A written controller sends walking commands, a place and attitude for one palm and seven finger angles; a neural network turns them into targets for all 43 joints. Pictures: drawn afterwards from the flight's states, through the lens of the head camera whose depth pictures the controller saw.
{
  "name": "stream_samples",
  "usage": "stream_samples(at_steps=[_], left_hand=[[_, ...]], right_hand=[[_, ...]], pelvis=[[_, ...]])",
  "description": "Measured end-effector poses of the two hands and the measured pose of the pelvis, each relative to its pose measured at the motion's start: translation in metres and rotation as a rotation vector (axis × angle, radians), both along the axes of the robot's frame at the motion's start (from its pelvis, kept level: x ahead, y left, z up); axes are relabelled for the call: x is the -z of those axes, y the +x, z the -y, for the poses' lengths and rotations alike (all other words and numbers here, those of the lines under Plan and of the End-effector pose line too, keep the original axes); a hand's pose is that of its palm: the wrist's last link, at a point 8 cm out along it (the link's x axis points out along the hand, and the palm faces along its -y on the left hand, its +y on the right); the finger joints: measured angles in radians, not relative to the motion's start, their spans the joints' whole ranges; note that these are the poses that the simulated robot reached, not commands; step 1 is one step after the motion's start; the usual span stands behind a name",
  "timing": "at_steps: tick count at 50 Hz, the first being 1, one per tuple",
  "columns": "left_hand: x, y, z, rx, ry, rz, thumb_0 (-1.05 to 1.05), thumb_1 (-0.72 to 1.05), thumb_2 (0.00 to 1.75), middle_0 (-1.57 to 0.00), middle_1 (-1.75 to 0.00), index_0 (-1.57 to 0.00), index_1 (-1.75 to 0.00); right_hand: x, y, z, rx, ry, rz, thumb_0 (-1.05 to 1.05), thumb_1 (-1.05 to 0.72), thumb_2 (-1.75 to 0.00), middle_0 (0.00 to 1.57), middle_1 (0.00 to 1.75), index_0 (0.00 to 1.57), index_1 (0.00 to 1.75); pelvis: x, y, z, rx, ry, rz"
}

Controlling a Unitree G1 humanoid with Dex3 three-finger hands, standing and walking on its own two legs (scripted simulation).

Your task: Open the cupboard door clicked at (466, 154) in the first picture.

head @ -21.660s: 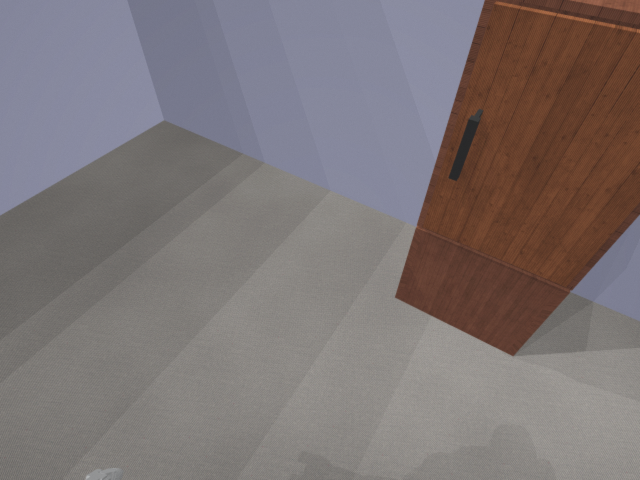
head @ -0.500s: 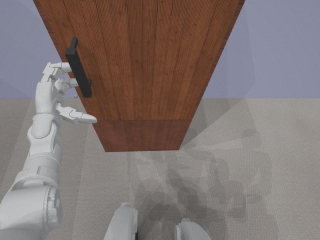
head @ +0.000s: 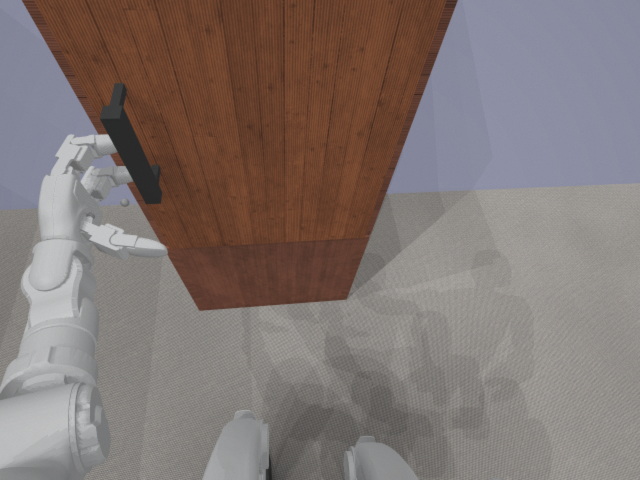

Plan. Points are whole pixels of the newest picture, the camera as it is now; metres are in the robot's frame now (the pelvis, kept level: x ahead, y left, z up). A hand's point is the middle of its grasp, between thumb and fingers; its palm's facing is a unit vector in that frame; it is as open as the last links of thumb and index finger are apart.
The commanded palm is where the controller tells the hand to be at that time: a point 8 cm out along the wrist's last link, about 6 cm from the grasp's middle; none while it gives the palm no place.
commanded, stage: move the hooked fingers beside the handle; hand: left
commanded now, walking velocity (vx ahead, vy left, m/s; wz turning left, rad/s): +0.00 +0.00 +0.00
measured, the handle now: (137, 149) +0.51 +0.24 +0.06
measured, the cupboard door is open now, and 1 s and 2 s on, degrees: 0 0 0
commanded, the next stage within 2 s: slide the fingers in behind the handle in 1.68 s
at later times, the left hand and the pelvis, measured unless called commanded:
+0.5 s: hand (96, 208) +0.42 +0.28 +0.05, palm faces +0.13 -0.99 -0.01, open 14.0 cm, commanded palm +0.40 +0.31 +0.05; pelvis +0.00 +0.00 -0.01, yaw +0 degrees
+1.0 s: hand (79, 204) +0.43 +0.30 +0.05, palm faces +0.13 -0.99 -0.02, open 14.0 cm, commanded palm +0.40 +0.33 +0.05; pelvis -0.01 +0.00 -0.01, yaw -1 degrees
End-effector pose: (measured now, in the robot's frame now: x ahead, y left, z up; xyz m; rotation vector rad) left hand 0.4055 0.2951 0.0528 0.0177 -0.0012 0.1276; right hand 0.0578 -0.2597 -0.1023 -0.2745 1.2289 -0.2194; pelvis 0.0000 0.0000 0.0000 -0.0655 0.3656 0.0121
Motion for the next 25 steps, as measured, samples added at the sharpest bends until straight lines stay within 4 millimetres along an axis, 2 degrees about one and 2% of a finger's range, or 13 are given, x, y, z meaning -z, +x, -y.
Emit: stream_samples(at_steps=[25], left_hand=[[0.002,-0.009,-0.032,-0.002,-0.01,-0.015,-0.02,-0.51,0.3,-0.3,-1.2,-0.3,-1.2]], right_hand=[[0.001,0.0,0.012,-0.001,-0.04,0.012,0.0,-0.9,-0.9,0.2,0.3,0.2,0.3]], pelvis=[[0.006,-0.004,0.005,0.002,-0.006,-0.01]])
